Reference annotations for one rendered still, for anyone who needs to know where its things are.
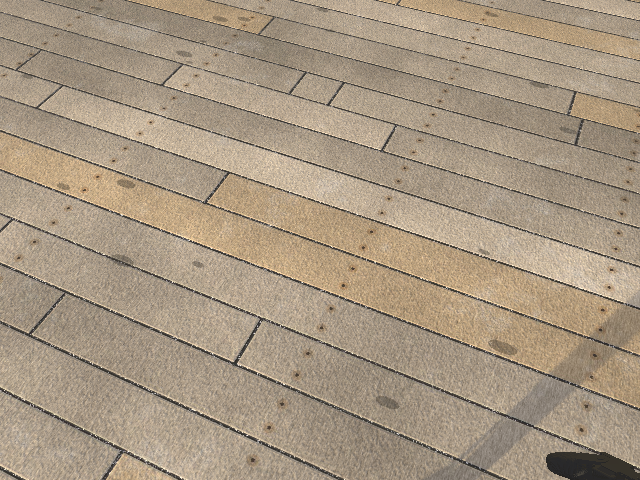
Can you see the right robot hand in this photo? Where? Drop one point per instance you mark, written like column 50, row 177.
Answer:
column 585, row 466

